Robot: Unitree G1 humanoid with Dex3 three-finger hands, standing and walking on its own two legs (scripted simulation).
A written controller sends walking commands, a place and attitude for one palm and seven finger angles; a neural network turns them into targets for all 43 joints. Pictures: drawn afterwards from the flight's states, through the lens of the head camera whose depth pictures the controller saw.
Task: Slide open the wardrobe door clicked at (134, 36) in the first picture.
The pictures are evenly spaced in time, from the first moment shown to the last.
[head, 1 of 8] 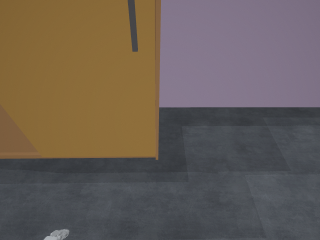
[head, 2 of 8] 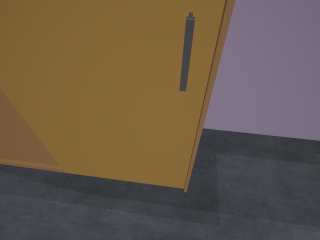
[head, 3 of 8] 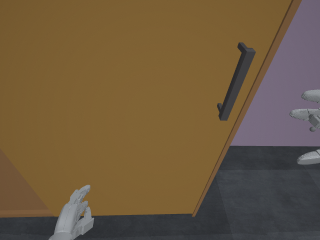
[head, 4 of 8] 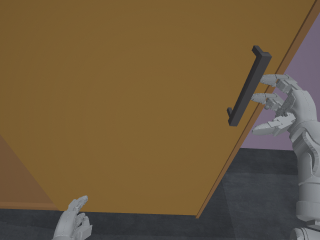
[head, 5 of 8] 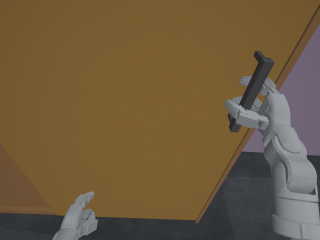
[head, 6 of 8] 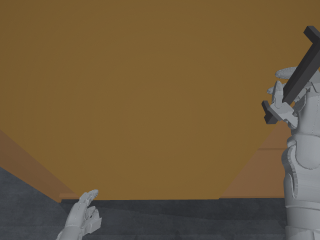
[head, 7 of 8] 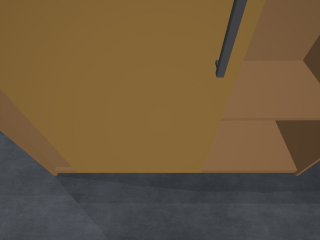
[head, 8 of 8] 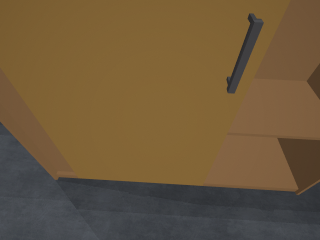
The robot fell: no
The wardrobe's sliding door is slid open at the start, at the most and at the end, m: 0.00 0.63 0.62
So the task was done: yes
